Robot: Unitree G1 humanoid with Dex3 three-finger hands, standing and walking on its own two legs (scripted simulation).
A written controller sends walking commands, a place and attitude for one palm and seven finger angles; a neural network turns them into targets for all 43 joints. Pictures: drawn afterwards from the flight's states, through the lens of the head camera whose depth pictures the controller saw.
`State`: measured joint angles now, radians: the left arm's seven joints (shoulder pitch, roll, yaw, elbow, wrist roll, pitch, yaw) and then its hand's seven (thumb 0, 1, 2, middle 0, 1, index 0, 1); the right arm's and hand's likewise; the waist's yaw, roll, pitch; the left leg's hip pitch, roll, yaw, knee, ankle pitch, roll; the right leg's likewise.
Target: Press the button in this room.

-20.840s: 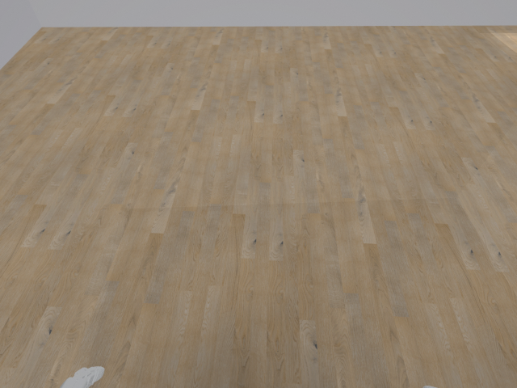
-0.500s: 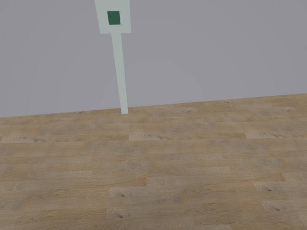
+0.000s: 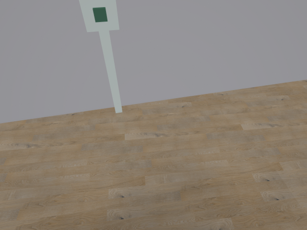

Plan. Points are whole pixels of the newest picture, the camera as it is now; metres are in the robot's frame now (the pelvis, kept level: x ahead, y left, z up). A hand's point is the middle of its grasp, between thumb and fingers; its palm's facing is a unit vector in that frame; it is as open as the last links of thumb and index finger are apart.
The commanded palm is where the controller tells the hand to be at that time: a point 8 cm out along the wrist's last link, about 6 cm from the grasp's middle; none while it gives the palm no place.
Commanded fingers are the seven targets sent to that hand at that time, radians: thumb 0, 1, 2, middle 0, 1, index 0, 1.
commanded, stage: look at it before walking up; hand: left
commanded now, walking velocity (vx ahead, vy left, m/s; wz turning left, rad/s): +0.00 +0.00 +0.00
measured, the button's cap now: (100, 14) +1.12 +0.34 +0.07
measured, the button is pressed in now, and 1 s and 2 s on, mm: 0 0 0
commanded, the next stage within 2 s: walk to a spot facing it in 0.50 s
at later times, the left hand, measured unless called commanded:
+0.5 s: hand out of the picture -0.01 +0.14 -0.18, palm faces +0.05 -0.98 -0.17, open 7.4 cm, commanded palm none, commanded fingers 0.00 0.90 0.90 -0.20 -0.30 -0.20 -0.30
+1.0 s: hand out of the picture +0.03 +0.17 -0.19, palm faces +0.01 -0.99 -0.14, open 7.4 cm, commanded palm none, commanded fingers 0.00 0.90 0.90 -0.20 -0.30 -0.20 -0.30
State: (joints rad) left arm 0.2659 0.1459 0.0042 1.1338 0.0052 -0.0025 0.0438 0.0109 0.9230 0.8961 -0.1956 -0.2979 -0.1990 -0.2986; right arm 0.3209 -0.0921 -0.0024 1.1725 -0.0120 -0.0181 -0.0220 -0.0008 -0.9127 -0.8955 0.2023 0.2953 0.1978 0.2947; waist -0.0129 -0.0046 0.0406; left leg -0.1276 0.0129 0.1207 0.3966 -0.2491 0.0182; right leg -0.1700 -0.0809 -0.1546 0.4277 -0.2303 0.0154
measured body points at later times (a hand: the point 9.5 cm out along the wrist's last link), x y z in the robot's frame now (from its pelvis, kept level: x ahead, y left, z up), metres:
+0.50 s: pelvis +0.00 -0.02 +0.00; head +0.02 -0.02 +0.45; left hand -0.01 +0.20 -0.16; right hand +0.01 -0.24 -0.16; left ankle -0.02 +0.10 -0.74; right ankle +0.00 -0.12 -0.74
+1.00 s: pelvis +0.07 +0.01 -0.01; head +0.08 +0.02 +0.44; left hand +0.03 +0.23 -0.18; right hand +0.02 -0.22 -0.16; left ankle +0.02 +0.09 -0.74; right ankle +0.00 -0.11 -0.70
